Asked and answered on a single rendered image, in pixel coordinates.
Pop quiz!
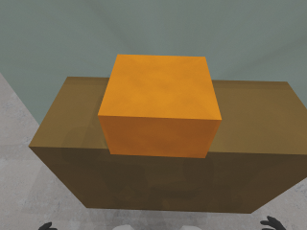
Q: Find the carton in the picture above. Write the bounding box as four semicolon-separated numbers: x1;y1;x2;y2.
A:
98;54;222;158

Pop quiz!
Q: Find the pedestal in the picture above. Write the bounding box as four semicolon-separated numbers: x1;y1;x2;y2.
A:
28;77;307;214

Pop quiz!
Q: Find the right robot hand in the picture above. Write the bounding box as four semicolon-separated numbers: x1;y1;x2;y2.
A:
260;216;286;230

